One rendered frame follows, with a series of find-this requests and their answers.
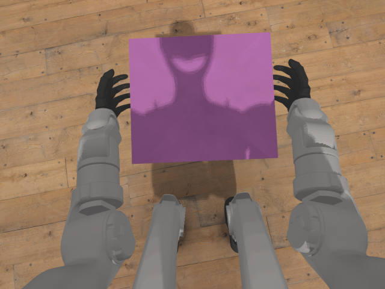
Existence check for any robot left shin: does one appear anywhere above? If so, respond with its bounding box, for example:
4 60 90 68
152 194 180 242

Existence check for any robot left hand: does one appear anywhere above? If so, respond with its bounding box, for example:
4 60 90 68
95 69 131 117

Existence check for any robot left thigh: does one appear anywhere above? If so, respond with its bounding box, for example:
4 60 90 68
132 200 186 289

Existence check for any carton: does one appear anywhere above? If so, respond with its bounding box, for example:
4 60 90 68
129 32 278 164

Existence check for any right robot upper arm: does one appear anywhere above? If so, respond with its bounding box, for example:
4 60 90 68
287 201 385 289

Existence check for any right robot forearm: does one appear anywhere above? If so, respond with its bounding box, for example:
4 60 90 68
286 98 368 248

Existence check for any left robot forearm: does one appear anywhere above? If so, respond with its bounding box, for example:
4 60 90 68
61 108 123 262

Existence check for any left robot upper arm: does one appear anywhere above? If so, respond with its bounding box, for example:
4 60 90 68
22 210 136 289

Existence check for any robot right hand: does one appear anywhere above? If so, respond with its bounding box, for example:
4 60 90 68
273 59 311 112

